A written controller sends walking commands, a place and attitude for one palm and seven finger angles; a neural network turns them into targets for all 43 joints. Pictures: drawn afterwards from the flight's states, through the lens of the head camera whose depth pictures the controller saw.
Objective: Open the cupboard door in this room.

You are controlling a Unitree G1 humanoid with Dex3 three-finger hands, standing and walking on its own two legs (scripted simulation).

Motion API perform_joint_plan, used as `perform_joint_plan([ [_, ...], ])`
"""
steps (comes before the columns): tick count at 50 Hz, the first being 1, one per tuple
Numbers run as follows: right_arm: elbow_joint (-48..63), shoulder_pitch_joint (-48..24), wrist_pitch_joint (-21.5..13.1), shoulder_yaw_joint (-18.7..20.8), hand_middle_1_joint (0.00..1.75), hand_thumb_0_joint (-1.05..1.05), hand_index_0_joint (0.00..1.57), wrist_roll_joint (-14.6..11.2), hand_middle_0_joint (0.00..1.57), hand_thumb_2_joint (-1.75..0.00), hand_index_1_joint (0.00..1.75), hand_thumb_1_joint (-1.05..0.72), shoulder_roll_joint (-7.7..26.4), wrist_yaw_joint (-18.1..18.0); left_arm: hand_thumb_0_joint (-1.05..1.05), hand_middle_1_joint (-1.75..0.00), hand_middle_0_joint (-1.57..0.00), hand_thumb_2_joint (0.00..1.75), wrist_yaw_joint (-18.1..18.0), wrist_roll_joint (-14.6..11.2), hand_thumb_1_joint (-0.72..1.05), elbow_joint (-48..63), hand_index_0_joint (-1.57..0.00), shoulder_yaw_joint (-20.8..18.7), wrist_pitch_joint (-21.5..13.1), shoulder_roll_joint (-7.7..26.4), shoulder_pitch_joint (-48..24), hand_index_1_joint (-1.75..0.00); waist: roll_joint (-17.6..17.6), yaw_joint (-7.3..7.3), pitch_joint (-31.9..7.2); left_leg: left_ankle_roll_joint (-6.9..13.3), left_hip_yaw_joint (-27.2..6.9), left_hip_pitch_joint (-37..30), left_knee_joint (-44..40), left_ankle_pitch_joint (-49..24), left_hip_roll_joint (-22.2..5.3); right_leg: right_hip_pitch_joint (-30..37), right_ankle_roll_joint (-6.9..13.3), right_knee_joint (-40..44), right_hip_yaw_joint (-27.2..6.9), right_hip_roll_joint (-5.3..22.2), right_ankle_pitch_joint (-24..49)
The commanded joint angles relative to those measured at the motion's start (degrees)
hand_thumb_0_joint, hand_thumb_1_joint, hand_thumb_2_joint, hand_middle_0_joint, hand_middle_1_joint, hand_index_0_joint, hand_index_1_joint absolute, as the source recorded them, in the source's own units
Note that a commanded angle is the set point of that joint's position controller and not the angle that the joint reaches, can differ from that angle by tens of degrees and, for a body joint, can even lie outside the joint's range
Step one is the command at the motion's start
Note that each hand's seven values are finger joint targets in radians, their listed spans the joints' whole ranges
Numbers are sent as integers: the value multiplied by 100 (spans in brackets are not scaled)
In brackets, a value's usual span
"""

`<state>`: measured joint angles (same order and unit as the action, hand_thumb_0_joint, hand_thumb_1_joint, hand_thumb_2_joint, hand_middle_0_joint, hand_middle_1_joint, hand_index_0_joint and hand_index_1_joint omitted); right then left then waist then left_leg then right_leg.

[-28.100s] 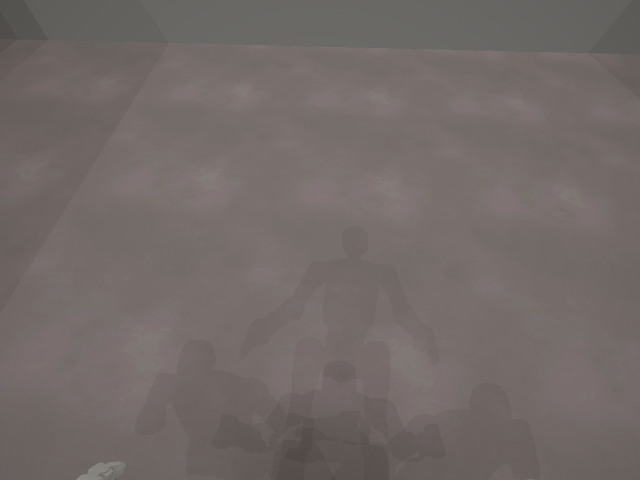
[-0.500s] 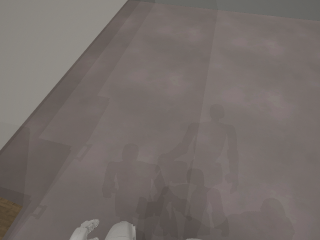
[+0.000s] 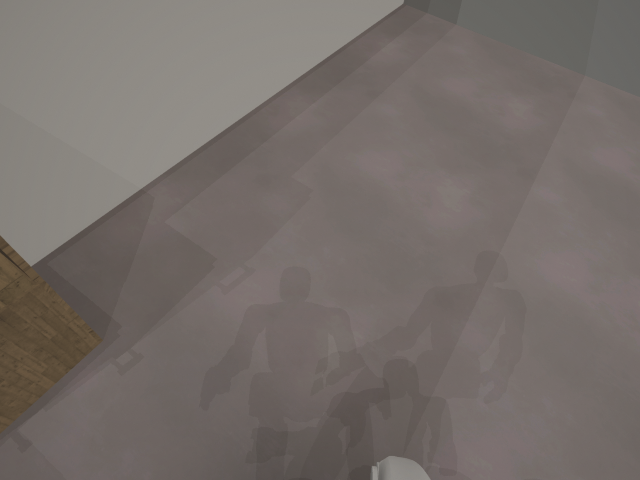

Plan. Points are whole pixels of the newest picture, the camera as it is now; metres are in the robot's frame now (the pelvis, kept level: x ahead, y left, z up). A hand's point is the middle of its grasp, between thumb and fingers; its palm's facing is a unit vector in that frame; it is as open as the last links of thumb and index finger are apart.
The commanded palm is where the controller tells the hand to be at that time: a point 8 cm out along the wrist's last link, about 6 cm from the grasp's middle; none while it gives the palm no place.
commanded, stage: turn to face it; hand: left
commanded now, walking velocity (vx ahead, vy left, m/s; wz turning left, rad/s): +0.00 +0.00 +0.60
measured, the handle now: out of the picture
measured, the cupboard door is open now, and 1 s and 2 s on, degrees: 0 0 0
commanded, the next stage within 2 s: take the last steps up to it in 1.56 s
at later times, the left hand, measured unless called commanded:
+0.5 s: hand out of the picture +0.06 +0.14 -0.15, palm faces +0.29 -0.92 -0.28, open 7.3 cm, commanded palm none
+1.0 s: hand out of the picture -0.17 +0.16 -0.19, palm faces +0.65 -0.72 -0.26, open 7.4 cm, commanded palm none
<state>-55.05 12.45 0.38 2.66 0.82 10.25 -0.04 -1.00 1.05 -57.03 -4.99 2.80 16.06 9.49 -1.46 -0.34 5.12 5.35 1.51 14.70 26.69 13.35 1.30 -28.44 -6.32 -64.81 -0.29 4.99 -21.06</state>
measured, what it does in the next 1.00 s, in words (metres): steps on the spot, turning left: right foot, then left foot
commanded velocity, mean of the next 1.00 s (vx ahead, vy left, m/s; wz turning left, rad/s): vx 0.00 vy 0.00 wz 0.60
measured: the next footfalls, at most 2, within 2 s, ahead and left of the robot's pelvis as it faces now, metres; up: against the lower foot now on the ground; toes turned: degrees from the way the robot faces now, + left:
right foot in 0.40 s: +0.07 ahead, -0.18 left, +0.00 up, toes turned +16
left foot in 0.86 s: -0.08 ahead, +0.05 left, +0.00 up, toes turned +40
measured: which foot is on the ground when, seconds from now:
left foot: down 0.00-0.38, up 0.40-0.84, down 0.86-1.00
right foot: up 0.00-0.38, down 0.40-0.86, up 0.88-1.00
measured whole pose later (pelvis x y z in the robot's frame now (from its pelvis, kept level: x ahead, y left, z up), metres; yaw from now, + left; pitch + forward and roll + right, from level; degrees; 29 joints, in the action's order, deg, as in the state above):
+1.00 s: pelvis -0.05 -0.04 -0.01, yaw +39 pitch +0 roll -2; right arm -51.8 5.7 1.3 3.1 0.9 13.0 1.0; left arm -0.6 1.0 -55.7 -4.5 4.3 17.5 13.3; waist -2.8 -2.1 6.4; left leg 2.3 1.6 14.1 33.1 18.9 -0.4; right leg -25.5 -5.5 -61.7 4.9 7.0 -28.1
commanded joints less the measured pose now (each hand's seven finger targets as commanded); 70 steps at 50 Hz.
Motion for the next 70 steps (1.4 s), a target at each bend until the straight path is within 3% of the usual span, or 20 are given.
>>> perform_joint_plan([
  [1, 277, 395, -64, 347, 30, 0, 20, -4, 20, -90, 30, -90, 1225, -90, 0, -30, -20, 90, -25, -20, 90, 513, -20, -14, -130, 297, -173, -30, 748, 155, -926, 283, -1597, -1306, -613, -3253, -1376, -560, -103, 7, -79, 22, 125],
  [10, 313, 443, 31, 451, 30, 0, 20, 46, 20, -90, 30, -90, 1376, -66, 0, -30, -20, 90, -47, -60, 90, 883, -20, 44, -145, 345, -742, -30, 985, 324, -773, 539, -2548, -990, -516, -2564, -1323, -248, -6, 1111, -220, -200, -359],
  [15, 495, 89, 106, 498, 30, 0, 20, 64, 20, -90, 30, -90, 1442, -45, 0, -30, -20, 90, -64, -98, 90, 965, -20, 71, -174, 341, -376, -30, 1135, 174, -839, 406, -2855, -163, -315, -2326, -1052, 1005, 181, 2503, -149, -507, -288],
  [17, 562, -69, 124, 499, 30, 0, 20, 19, 20, -90, 30, -90, 1386, -30, 0, -30, -20, 90, -79, -111, 90, 906, -20, 44, -219, 396, 28, -30, 1010, -29, -947, 159, -2809, 397, -75, -1725, -812, 1976, 248, 3674, -98, -486, 532],
  [18, 592, -68, 114, 482, 30, 0, 20, -26, 20, -90, 30, -90, 1226, -3, 0, -30, -20, 90, -101, -83, 90, 889, -20, 5, -271, 602, 260, -30, 471, -139, -1027, -124, -2514, 1020, 363, -912, -558, 2789, 342, 4480, -437, -41, 863],
  [19, 691, 79, 97, 439, 30, 0, 20, -75, 20, -90, 30, -90, 867, 23, 0, -30, -20, 90, -146, 10, 90, 938, -20, -88, -327, 1068, 284, -30, -1076, -113, -1059, -601, -1352, 2104, 1549, 920, 158, 3408, 860, 5001, -2005, 1529, 693],
  [20, 793, 12, 117, 459, 30, 0, 20, -5, 20, -90, 30, -90, 1008, 17, 0, -30, -20, 90, -133, -3, 90, 1070, -20, -51, -282, 1191, 158, -30, -1051, -75, -801, -777, -748, 1984, 2707, 1984, 349, 2466, 1429, 5078, -2369, 2434, 1139],
  [23, 525, -38, 290, 472, 30, 0, 20, 57, 20, -90, 30, -90, 1025, 107, 0, -30, -20, 90, -106, -37, 90, 1174, -20, 42, -318, 620, -395, -30, -649, 217, -137, -809, -644, 1763, 4294, 1182, -150, 1376, 1342, 4870, -1083, 1527, 1398],
  [25, 456, 121, 318, 435, 30, 0, 20, 44, 20, -90, 30, -90, 927, 161, 0, -30, -20, 90, -94, -20, 90, 1189, -20, 88, -351, 449, -419, -30, -750, 296, -225, -907, -471, 1739, 4456, 795, -226, 1520, 1182, 4664, -380, 1233, 2019],
  [37, 664, -893, 249, 210, 30, 0, 20, -41, 20, -90, 30, -90, 782, 174, 0, -30, -20, 90, -59, 69, 90, 795, -20, -68, -290, 968, 741, -30, -1254, -286, -719, -948, 269, 1085, 1965, 1410, -279, 2682, 1344, 4107, 346, 1599, 3437],
  [41, 588, -390, 139, 224, 30, 0, 20, -34, 20, -90, 30, -90, 917, 158, 0, -30, -20, 90, -31, 11, 90, 720, -20, -119, -231, 1014, 597, -30, -1002, 30, -988, -779, 474, -214, -48, 196, -255, 2247, 870, 3211, 885, 1524, 3095],
  [42, 531, -79, 72, 319, 30, 0, 20, -12, 20, -90, 30, -90, 1304, 155, 0, -30, -20, 90, -6, -30, 90, 777, -20, -98, -204, 864, 650, -30, -151, 208, -1263, -578, -89, -1368, -552, -915, -731, 1349, 537, 2295, 1122, 1281, 2253],
  [43, 498, 227, 42, 495, 30, 0, 20, 23, 20, -90, 30, -90, 1984, 125, 0, -30, -20, 90, 51, -54, 90, 1008, -20, 0, -194, 451, 505, -30, 1753, 424, -1231, 150, -2055, -2234, -520, -3233, -2307, -471, 85, 1083, 1241, 470, -1145],
  [44, 320, 595, 86, 520, 30, 0, 20, -13, 20, -90, 30, -90, 2119, 91, 0, -30, -20, 90, -4, 0, 90, 1130, -20, 77, -115, 457, 61, -30, 1685, 621, -1221, 617, -2141, -1839, -497, -3719, -2637, -596, 101, 428, 655, 364, -1809],
  [49, 544, -381, 17, 319, 30, 0, 20, 14, 20, -90, 30, -90, 1469, -48, 0, -30, -20, 90, 48, -37, 90, 770, -20, 8, -111, 499, 92, -30, 1094, 116, -627, 335, -1272, -1082, -457, -3422, -1486, -450, 52, -63, 185, 211, -363],
  [61, 477, 132, 44, 406, 30, 0, 20, 53, 20, -90, 30, -90, 1418, -54, 0, -30, -20, 90, -18, -63, 90, 1059, -20, 80, -135, 347, -553, -30, 919, 283, -744, 542, -2239, -1164, -386, -3161, -1350, -116, 24, 1213, -11, -145, -461],
  [67, 477, 14, 82, 405, 30, 0, 20, 43, 20, -90, 30, -90, 1293, -64, 0, -30, -20, 90, -54, -116, 90, 996, -20, 108, -223, 288, -150, -30, 1043, 74, -903, 313, -2444, -466, 27, -3305, -1059, 1371, 211, 3144, 119, -425, 206],
  [68, 462, -6, 76, 391, 30, 0, 20, 10, 20, -90, 30, -90, 1217, -57, 0, -30, -20, 90, -66, -112, 90, 935, -20, 95, -265, 338, 44, -30, 810, -43, -949, 124, -2369, -89, 216, -2760, -907, 1999, 236, 3918, 124, -339, 864],
  [69, 456, 68, 49, 361, 30, 0, 20, -40, 20, -90, 30, -90, 1042, -28, 0, -30, -20, 90, -84, -75, 90, 876, -20, 61, -326, 551, 246, -30, 310, -106, -1079, -183, -2060, 514, 618, -1767, -621, 2814, 367, 4430, -292, 189, 1458],
  [70, 532, 166, 16, 315, 30, 0, 20, -77, 20, -90, 30, -90, 757, 13, 0, -30, -20, 90, -131, 5, 90, 840, -20, -17, -377, 978, 386, -30, -987, -128, -1198, -603, -1040, 1456, 1636, 234, 98, 3527, 893, 4486, -1464, 1542, 2681],
])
